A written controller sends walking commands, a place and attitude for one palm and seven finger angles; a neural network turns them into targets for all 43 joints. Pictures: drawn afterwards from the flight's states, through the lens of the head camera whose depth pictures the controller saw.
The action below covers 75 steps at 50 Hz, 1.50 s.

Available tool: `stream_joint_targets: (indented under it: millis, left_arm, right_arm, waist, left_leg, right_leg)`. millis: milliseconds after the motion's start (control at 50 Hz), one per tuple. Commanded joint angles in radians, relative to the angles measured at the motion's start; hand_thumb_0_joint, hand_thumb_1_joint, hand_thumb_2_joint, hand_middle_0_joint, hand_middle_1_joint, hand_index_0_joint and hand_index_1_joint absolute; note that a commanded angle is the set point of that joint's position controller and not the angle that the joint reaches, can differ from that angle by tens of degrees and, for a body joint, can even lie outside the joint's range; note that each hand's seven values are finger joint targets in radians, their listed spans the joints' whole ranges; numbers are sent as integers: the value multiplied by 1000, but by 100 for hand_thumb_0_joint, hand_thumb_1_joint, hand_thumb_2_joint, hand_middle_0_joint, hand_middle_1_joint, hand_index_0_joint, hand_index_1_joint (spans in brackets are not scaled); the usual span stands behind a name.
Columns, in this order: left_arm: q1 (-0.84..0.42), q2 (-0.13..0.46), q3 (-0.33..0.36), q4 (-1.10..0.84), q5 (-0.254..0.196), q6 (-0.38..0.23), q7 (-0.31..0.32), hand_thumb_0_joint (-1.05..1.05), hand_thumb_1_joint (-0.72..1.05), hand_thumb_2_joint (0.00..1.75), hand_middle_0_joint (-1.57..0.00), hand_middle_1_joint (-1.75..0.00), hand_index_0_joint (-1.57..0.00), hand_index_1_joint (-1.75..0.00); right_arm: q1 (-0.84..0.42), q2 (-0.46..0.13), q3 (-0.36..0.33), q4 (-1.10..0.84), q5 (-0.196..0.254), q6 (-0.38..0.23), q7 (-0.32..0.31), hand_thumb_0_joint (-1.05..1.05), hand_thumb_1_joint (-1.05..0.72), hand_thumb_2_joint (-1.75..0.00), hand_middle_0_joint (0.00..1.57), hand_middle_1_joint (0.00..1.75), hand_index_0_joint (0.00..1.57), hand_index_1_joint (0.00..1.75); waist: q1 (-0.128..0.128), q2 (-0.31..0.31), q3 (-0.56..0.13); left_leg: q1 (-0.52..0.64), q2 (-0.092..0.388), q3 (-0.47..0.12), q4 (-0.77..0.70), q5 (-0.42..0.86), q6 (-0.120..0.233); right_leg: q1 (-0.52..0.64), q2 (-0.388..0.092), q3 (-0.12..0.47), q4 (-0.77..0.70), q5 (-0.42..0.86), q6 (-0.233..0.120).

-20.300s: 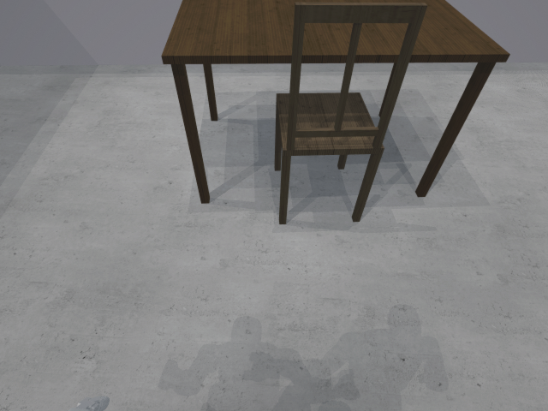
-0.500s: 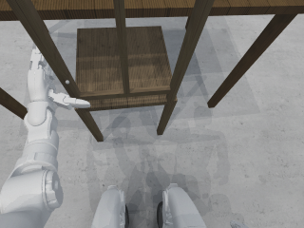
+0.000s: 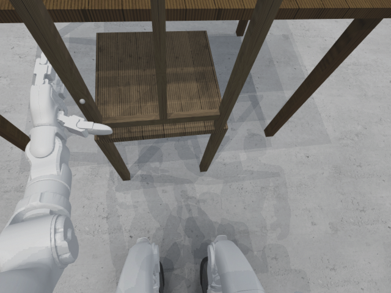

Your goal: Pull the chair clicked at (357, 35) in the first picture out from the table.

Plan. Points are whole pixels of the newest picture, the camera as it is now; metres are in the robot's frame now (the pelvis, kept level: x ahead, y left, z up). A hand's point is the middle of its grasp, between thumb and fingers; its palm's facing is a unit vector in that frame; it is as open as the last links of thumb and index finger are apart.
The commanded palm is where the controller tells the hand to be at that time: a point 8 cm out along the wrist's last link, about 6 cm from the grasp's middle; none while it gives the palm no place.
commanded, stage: push the fingers through the gap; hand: left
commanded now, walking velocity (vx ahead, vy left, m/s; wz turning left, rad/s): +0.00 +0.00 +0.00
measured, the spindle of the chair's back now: (160, 68) +0.53 +0.05 +0.07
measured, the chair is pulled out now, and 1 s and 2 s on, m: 0.00 0.00 0.02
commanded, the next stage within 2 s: hook a spindle and tug to test in 0.06 s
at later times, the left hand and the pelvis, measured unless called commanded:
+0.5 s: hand (85, 101) +0.48 +0.20 +0.02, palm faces +0.12 -0.99 -0.01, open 15.6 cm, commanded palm +0.45 +0.23 +0.03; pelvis +0.00 +0.00 +0.00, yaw +0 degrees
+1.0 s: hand (86, 97) +0.49 +0.20 +0.03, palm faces +0.14 -0.99 -0.01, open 6.4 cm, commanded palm +0.46 +0.22 +0.03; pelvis +0.00 +0.00 +0.00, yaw +1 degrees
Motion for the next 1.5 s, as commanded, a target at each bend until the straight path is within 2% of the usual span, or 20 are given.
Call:
stream_joint_targets:
  millis: [0, 60, 100, 140, 360, 400, 440, 520, 560, 640, 680, 780, 820, 940, 1100, 1120, 1260, 1300, 1340, 1480]
  left_arm:
    - [-413, 203, -15, -224, 1, -87, 17, 0, -50, 30, -6, -8, -6, -8]
    - [-395, 189, -19, -137, 6, -75, 26, 0, -50, 30, -6, -8, -6, -8]
    - [-413, 235, 16, -154, 11, -82, 30, 0, -50, 30, -6, -8, -6, -8]
    - [-419, 206, -10, -179, 11, -88, 27, 0, -50, 30, -6, -8, -6, -8]
    - [-345, 183, -8, -208, -1, -80, 39, 0, -50, 30, -25, -68, -25, -68]
    - [-363, 190, -7, -187, 3, -80, 43, 0, -50, 30, -29, -79, -29, -79]
    - [-393, 180, -16, -210, 4, -89, 44, 0, -50, 30, -32, -90, -32, -90]
    - [-401, 157, -40, -219, 6, -103, 44, 0, -28, 40, -39, -112, -39, -112]
    - [-370, 179, -13, -163, 2, -91, 46, 0, -16, 44, -43, -123, -43, -123]
    - [-391, 167, -36, -173, 12, -88, 40, 0, 6, 54, -50, -145, -50, -145]
    - [-421, 130, -65, -174, 11, -90, 42, 0, 17, 59, -50, -145, -50, -145]
    - [-424, 96, -100, -207, 8, -95, 45, 0, 45, 71, -50, -145, -50, -145]
    - [-408, 140, -67, -189, 11, -91, 48, 0, 56, 76, -50, -145, -50, -145]
    - [-428, 140, -74, -161, 19, -87, 42, 0, 90, 90, -50, -145, -50, -145]
    - [-313, 132, -64, -227, 5, -82, 31, 0, 90, 90, -50, -145, -50, -145]
    - [-280, 99, -83, -227, -2, -75, 30, 0, 90, 90, -50, -145, -50, -145]
    - [-177, 84, -91, -296, -5, -70, 44, 0, 90, 90, -50, -145, -50, -145]
    - [-179, 55, -112, -289, -7, -68, 47, 0, 90, 90, -50, -145, -50, -145]
    - [-153, 99, -72, -293, -7, -69, 52, 0, 90, 90, -50, -145, -50, -145]
    - [-106, 60, -96, -315, -16, -63, 43, 0, 90, 90, -50, -145, -50, -145]
  right_arm:
    - [143, -186, -65, -47, -1, -18, -14, 0, -90, -90, 20, 30, 20, 30]
    - [146, -191, -64, -42, -2, -14, -13, 0, -90, -90, 20, 30, 20, 30]
    - [147, -196, -62, -48, -5, -11, -15, 0, -90, -90, 20, 30, 20, 30]
    - [137, -188, -63, -55, -5, -10, -13, 0, -90, -90, 20, 30, 20, 30]
    - [132, -181, -66, -71, -1, 5, -6, 0, -90, -90, 20, 30, 20, 30]
    - [134, -184, -64, -62, -1, 5, -9, 0, -90, -90, 20, 30, 20, 30]
    - [132, -181, -66, -61, -3, 1, -9, 0, -90, -90, 20, 30, 20, 30]
    - [127, -178, -66, -57, -4, -5, -10, 0, -90, -90, 20, 30, 20, 30]
    - [134, -183, -65, -52, -4, -4, -10, 0, -90, -90, 20, 30, 20, 30]
    - [128, -181, -62, -59, -2, -1, -10, 0, -90, -90, 20, 30, 20, 30]
    - [133, -180, -66, -53, -3, -3, -9, 0, -90, -90, 20, 30, 20, 30]
    - [136, -180, -71, -48, -4, -3, -6, 0, -90, -90, 20, 30, 20, 30]
    - [136, -184, -70, -44, -4, 0, -6, 0, -90, -90, 20, 30, 20, 30]
    - [137, -182, -67, -43, -4, 4, -9, 0, -90, -90, 20, 30, 20, 30]
    - [133, -172, -71, -63, 0, 12, -3, 0, -90, -90, 20, 30, 20, 30]
    - [127, -168, -71, -68, 2, 12, 0, 0, -90, -90, 20, 30, 20, 30]
    - [116, -164, -76, -80, 7, 8, 5, 0, -90, -90, 20, 30, 20, 30]
    - [111, -162, -75, -74, 9, 5, 6, 0, -90, -90, 20, 30, 20, 30]
    - [113, -167, -78, -79, 8, 5, 3, 0, -90, -90, 20, 30, 20, 30]
    - [103, -160, -78, -89, 11, 0, 1, 0, -90, -90, 20, 30, 20, 30]
  waist:
    - [-23, 168, -532]
    - [-36, 110, -461]
    - [-21, 133, -496]
    - [-25, 153, -521]
    - [-10, 104, -534]
    - [-21, 103, -497]
    - [-23, 114, -519]
    - [-22, 153, -537]
    - [-21, 99, -501]
    - [-22, 124, -506]
    - [-39, 128, -497]
    - [-39, 151, -548]
    - [-29, 124, -534]
    - [-44, 113, -503]
    - [-5, 127, -554]
    - [-5, 123, -549]
    - [9, 96, -532]
    - [-2, 93, -496]
    - [11, 71, -499]
    - [17, 89, -496]
  left_leg:
    - [509, -16, -97, -139, 411, -25]
    - [464, -17, -100, -146, 361, -22]
    - [470, -19, -99, -140, 383, -23]
    - [501, -17, -99, -137, 413, -25]
    - [479, -19, -90, -143, 428, -24]
    - [466, -18, -89, -142, 406, -22]
    - [474, -20, -89, -140, 392, -22]
    - [519, -18, -96, -143, 417, -29]
    - [462, -21, -89, -140, 387, -23]
    - [465, -21, -91, -145, 375, -24]
    - [496, -16, -102, -146, 373, -24]
    - [548, -14, -107, -143, 425, -28]
    - [508, -18, -98, -141, 405, -25]
    - [464, -22, -88, -136, 377, -16]
    - [512, -21, -82, -145, 471, -21]
    - [509, -23, -74, -145, 474, -19]
    - [512, -20, -71, -162, 493, -23]
    - [506, -20, -68, -163, 481, -22]
    - [474, -25, -62, -164, 474, -20]
    - [490, -25, -55, -160, 513, -23]
  right_leg:
    - [146, 23, 39, -138, 265, -15]
    - [129, 25, 34, -148, 226, -14]
    - [141, 22, 36, -134, 243, -17]
    - [139, 23, 36, -132, 261, -17]
    - [202, 24, 40, -137, 302, -13]
    - [174, 23, 40, -139, 282, -12]
    - [177, 23, 42, -141, 271, -12]
    - [155, 23, 37, -137, 271, -16]
    - [179, 25, 41, -143, 267, -14]
    - [165, 22, 40, -138, 254, -15]
    - [128, 22, 33, -140, 237, -17]
    - [124, 23, 32, -138, 264, -18]
    - [156, 24, 38, -143, 269, -16]
    - [164, 23, 46, -148, 269, -13]
    - [220, 22, 42, -140, 347, -16]
    - [228, 23, 45, -148, 359, -15]
    - [259, 25, 43, -152, 381, -14]
    - [241, 25, 41, -156, 373, -13]
    - [279, 23, 48, -154, 392, -11]
    - [275, 20, 48, -145, 418, -13]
